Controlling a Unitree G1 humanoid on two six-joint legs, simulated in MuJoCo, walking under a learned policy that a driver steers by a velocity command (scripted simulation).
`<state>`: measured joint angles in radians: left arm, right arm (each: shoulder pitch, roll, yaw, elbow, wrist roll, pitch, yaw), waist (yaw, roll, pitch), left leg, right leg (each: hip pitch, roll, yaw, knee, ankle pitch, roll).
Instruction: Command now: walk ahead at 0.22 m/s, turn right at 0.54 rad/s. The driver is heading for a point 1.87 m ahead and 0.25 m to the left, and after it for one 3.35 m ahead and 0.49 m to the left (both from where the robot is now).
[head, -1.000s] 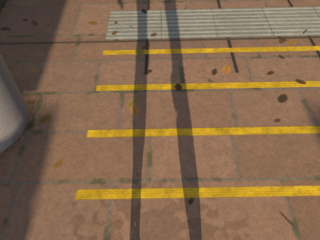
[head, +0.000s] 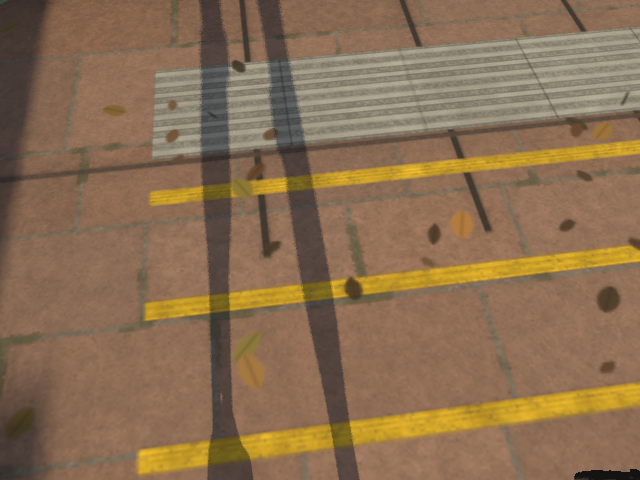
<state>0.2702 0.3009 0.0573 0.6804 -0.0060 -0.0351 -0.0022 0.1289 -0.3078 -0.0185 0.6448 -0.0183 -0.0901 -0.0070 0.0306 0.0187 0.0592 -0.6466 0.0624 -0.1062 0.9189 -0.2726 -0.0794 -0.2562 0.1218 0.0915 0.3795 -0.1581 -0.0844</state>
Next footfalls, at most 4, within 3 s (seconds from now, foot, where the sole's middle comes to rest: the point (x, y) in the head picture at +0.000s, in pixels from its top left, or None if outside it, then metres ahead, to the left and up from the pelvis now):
0.16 left None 0.26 0.14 -0.78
0.48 right None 0.15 -0.09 -0.78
0.80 left None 0.22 0.18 -0.78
1.28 right None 0.33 -0.02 -0.78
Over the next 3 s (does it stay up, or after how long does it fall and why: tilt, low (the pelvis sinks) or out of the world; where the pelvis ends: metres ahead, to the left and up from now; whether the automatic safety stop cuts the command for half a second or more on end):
stays up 0.99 0.25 -0.01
